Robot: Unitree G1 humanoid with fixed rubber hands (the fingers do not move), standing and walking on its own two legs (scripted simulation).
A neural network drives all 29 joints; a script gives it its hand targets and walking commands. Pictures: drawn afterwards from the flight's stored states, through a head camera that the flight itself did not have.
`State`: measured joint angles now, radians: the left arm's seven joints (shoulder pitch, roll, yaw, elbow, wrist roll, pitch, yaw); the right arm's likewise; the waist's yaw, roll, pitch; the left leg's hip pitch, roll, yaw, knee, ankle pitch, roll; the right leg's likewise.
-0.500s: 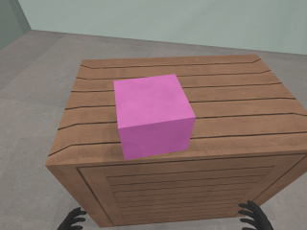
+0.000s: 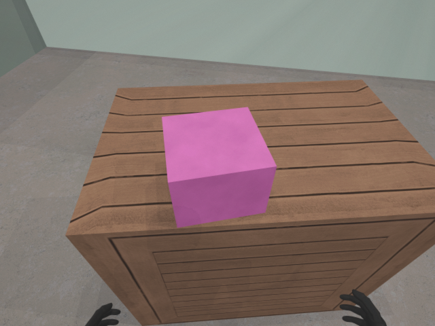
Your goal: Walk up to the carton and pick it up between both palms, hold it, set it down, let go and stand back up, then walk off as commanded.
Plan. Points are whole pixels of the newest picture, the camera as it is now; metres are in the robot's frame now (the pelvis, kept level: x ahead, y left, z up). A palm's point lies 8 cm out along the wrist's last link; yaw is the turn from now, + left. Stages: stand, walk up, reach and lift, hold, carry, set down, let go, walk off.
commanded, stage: stand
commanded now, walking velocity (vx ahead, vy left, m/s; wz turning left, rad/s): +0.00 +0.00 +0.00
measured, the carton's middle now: (213, 165) +0.42 +0.04 +0.06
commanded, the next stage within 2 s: walk off in 0.02 s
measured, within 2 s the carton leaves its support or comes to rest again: neither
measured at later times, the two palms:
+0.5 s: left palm out of the picture +0.03 +0.31 -0.12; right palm out of the picture +0.08 -0.28 -0.09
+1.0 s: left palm out of the picture -0.08 +0.29 -0.11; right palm out of the picture -0.02 -0.32 -0.14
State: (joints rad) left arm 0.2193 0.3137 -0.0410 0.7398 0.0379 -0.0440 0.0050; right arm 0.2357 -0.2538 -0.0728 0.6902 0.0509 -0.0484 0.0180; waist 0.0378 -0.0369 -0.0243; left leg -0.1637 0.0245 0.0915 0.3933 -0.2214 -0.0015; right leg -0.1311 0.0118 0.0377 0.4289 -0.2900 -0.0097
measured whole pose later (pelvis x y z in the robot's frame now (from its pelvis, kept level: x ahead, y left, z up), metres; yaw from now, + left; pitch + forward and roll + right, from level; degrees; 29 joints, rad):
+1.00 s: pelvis -0.15 -0.02 -0.03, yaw -1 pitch -5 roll +2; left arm 0.22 0.39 -0.01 0.76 0.04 0.05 0.00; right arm 0.13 -0.37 -0.07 0.71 0.05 0.06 -0.05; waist 0.04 0.03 0.22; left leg -0.48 -0.12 -0.10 1.06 -0.45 0.04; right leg -0.25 0.03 0.03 0.77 -0.44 -0.04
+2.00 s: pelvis -0.42 -0.03 -0.06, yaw -2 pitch -11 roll +1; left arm 0.22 0.42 0.04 0.76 0.04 0.08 -0.02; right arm 0.14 -0.37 -0.07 0.72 0.05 0.05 -0.06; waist 0.02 -0.01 0.27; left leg -0.57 -0.07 -0.16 0.98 -0.45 0.04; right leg -0.25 0.06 0.05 0.99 -0.57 -0.02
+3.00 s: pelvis -0.41 +0.01 -0.03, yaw +2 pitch -2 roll +0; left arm 0.23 0.42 0.04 0.78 0.04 0.00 -0.01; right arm 0.26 -0.39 -0.07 0.77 0.05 -0.06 -0.04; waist -0.01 -0.03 0.09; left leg -0.32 -0.03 -0.11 0.77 -0.41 0.00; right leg -0.36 0.02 0.05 0.79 -0.40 0.00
